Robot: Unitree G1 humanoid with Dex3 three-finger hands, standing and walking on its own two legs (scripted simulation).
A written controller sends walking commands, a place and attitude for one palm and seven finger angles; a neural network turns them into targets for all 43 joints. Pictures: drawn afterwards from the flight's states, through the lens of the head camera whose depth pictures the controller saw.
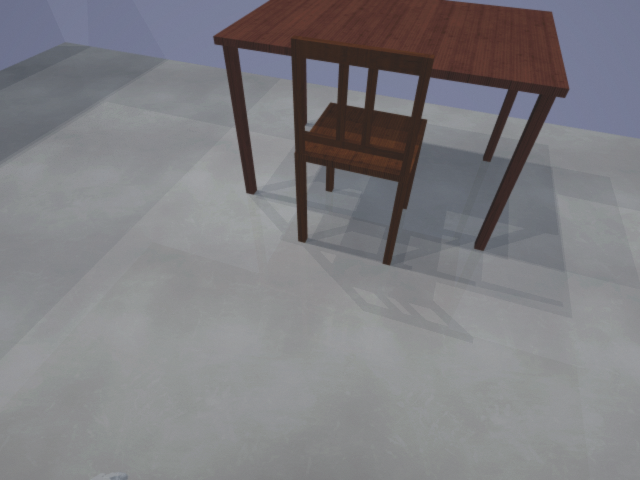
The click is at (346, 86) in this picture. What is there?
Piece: chair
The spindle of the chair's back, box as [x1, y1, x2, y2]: [336, 64, 348, 140]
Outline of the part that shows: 339,64 336,139 342,140 344,137 348,65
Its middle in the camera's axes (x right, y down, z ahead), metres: +0.06 -0.42 +1.21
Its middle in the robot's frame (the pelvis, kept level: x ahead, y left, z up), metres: +1.19 +0.00 -0.10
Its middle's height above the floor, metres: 0.67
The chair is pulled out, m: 0.00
